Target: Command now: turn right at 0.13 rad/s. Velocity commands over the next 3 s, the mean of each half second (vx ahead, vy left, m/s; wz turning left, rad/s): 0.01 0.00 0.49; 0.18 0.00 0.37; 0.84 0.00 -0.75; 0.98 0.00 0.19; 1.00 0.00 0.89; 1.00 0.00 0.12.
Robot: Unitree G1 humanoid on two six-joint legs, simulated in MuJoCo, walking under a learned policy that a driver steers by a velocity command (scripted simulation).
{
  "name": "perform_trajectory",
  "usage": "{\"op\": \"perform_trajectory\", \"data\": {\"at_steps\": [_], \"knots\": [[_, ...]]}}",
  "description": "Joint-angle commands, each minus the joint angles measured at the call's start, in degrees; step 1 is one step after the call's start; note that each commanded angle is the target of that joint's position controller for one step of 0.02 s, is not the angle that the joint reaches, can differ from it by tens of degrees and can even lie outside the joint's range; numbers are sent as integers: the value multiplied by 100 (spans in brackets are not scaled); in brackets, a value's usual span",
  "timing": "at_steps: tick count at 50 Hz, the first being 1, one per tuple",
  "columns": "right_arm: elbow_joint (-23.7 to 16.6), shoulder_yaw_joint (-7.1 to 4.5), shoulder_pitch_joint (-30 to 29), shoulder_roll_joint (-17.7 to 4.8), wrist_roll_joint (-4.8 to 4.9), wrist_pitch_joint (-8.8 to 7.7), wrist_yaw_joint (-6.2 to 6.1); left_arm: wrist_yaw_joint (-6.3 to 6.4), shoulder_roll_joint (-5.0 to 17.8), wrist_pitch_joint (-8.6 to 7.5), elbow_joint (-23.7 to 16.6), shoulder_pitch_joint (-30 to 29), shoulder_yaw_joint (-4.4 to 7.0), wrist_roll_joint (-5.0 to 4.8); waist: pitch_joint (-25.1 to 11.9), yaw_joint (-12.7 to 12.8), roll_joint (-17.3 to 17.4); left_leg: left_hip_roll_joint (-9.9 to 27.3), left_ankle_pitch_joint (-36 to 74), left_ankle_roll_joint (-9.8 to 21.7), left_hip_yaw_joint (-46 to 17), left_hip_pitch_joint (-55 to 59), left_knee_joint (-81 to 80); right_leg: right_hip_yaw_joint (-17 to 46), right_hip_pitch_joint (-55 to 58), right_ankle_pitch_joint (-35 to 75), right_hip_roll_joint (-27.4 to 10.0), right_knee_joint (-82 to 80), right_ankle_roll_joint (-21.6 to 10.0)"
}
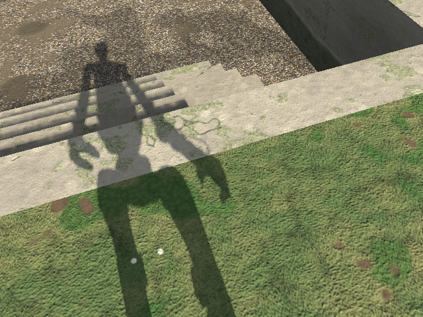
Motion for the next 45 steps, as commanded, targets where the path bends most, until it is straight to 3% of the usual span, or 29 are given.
{"op": "perform_trajectory", "data": {"at_steps": [1, 2, 4, 5, 8, 12, 16, 19, 20, 21, 22, 23, 24, 25, 27, 28, 30, 33, 36, 38, 39, 40, 41, 43, 45], "knots": [[-410, 71, -175, -75, 118, 102, 42, 223, 456, -191, -170, 416, -1, 78, -704, 426, -1176, -236, -642, -28, -962, -539, 1026, 1329, 802, 3486, -1993, -1425, -1063], [-199, 52, 49, -117, 176, 103, 86, 272, 244, -204, -150, -51, -98, 97, -462, 192, -1180, -309, -207, 6, -1053, -258, 862, 794, 519, 3140, -1624, -1534, -816], [57, -122, 385, -522, 50, 97, 115, 405, 510, -231, -119, -190, -29, 44, -320, 137, -1464, -662, 107, 42, -969, -286, 1309, 232, 663, 3841, -1357, -1344, -718], [99, -175, 452, -612, 51, 93, 125, 430, 594, -202, -98, -68, 3, 9, -360, 179, -1275, -748, 32, 48, -955, -423, 1660, 187, 801, 4032, -1465, -1268, -775], [51, -174, 363, -410, 96, 150, 141, 480, 549, -142, -77, 50, 26, -7, -283, 276, -891, -669, -71, -7, -929, -841, 2018, 146, 1044, 3273, -1744, -1301, -911], [-190, -130, 22, -190, 51, 222, 208, 510, 469, -172, 25, 148, 39, 67, -134, 409, -956, -521, -40, -28, -776, -865, 1313, 59, 1101, 2445, -1891, -1313, -959], [-419, -118, -32, -113, 99, 213, 275, 434, 620, -231, 103, 137, 129, 85, -331, 372, -1046, -542, -230, 171, -534, -275, 560, -146, 944, 2782, -2068, -998, -913], [-533, -148, 44, -112, 128, 173, 298, 354, 749, -253, 130, 67, 201, 33, -490, 232, -962, -645, 88, 365, -355, 280, -258, -401, 773, 2588, -2127, -515, -624], [-512, -161, 210, -126, 88, 125, 276, 329, 771, -243, 169, 77, 228, -14, -550, 64, -725, -704, 710, 458, -444, 762, -933, -653, 459, 2124, -2012, -50, -335], [-422, -268, 538, -513, -13, 43, 197, 290, 678, -236, 200, 261, 230, -34, -603, -87, 215, -318, 1492, 676, -1487, 1400, -1830, -1006, -234, 1019, -1548, 1125, 86], [-518, -498, 715, -1509, 39, -40, 133, 261, 212, -185, -234, 76, 91, 7, -432, -2, 1796, 1267, 4170, 1514, -4090, 2024, -2051, -1085, -2138, -1982, -331, 2552, 609], [-474, -578, 1185, -1506, 88, -16, 113, 325, 353, -118, -337, -405, 65, 104, -823, -449, 991, 1396, 4202, 2171, -4263, 2161, -2126, 65, -2454, -2313, -132, 3402, 575], [-481, -508, 905, -1294, 93, 30, 71, 332, 394, -116, -291, -336, 68, 53, -611, -245, 612, 1173, 3352, 2154, -3831, 1982, -2175, 337, -2588, -1805, -268, 3630, 532], [-570, -428, 368, -1043, 108, 97, 29, 329, 487, -163, -198, -263, 98, 3, -291, 0, 292, 779, 2652, 1901, -3390, 1668, -2265, 438, -2540, -1101, -410, 3439, 478], [-756, -326, -306, -759, 163, 143, -9, 334, 673, -191, -56, -33, 155, 109, -288, 261, 309, 195, 2754, 1550, -2906, 1419, -2238, 381, -2238, -358, -375, 3189, 506], [-769, -312, -284, -751, 160, 131, 13, 319, 665, -158, 9, 89, 153, 141, -434, 268, 219, 116, 3023, 1504, -2851, 1422, -2170, 378, -2114, -250, -304, 3211, 537], [-706, -354, -114, -882, 149, 86, 48, 297, 577, -112, 29, 184, 120, 104, -551, 246, 37, 27, 3070, 1455, -2925, 1476, -2090, 432, -2075, -180, -246, 2976, 587], [-687, -397, 26, -1000, 105, 87, 50, 321, 580, -75, -38, 39, 98, 77, -457, 121, 228, -90, 2330, 1437, -3300, 1451, -2108, 527, -2188, -138, -160, 2437, 625], [-690, -361, 74, -956, 47, 86, 36, 355, 652, -80, 24, 81, 107, 56, -504, 42, 399, -59, 2188, 1454, -3474, 1432, -2092, 520, -2094, -113, -148, 2122, 594], [-670, -280, 46, -811, 3, 57, 24, 369, 646, -90, 121, 202, 99, 25, -604, 30, 414, 11, 2601, 1443, -3368, 1404, -2042, 436, -1823, -128, -202, 1977, 521], [-612, -239, 190, -729, -25, 36, 35, 334, 637, -111, 166, 277, 78, 60, -815, -30, 398, -18, 1344, 1478, -3413, 1384, -2265, 346, -1603, -145, -234, 1866, 472], [-561, -192, 249, -659, -68, 10, 63, 268, 611, -134, 182, 249, 64, 100, -760, -77, 536, -20, -246, 1506, -3578, 1304, -2564, 263, -1551, -145, -252, 1707, 407], [-526, -163, 229, -654, -102, -22, 94, 197, 619, -157, 174, 149, 62, 103, -545, -108, 724, 50, -1158, 1520, -3770, 1187, -2828, 181, -1599, -157, -257, 1558, 353], [-471, -175, 227, -788, -152, -116, 118, 92, 726, -216, 164, -41, 79, 29, -181, -157, 675, 288, -1616, 1545, -3893, 1163, -3039, 168, -1757, -187, -277, 1335, 209], [-391, -191, 231, -861, -154, -249, 75, 4, 697, -294, 180, -15, 56, 5, -68, -102, 439, 481, -1529, 1497, -3711, 1327, -3081, 215, -1821, -207, -263, 1152, 22]]}}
